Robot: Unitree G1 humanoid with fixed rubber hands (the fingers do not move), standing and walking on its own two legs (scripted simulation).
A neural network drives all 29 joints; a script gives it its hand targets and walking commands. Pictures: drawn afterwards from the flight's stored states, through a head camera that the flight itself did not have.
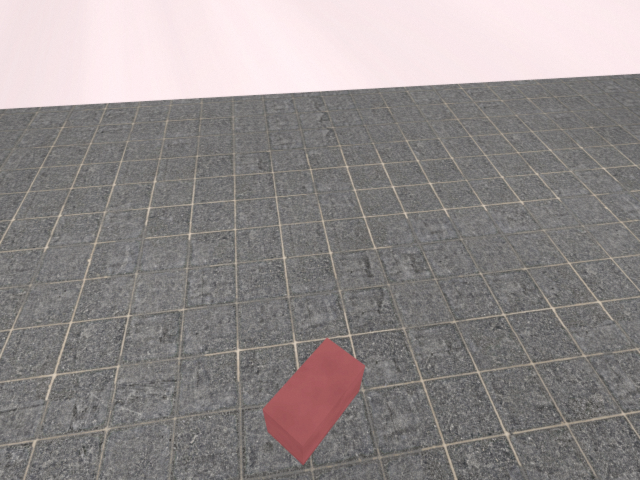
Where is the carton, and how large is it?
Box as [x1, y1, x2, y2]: [263, 338, 364, 464]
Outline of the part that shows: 327,338 321,343 263,408 263,413 268,432 302,464 308,458 357,393 364,368 363,364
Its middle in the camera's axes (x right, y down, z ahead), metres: -0.01 +0.47 +1.15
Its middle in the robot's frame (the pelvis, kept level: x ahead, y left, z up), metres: +0.50 +0.00 -0.69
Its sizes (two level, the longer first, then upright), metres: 0.278 0.142 0.189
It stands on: the floor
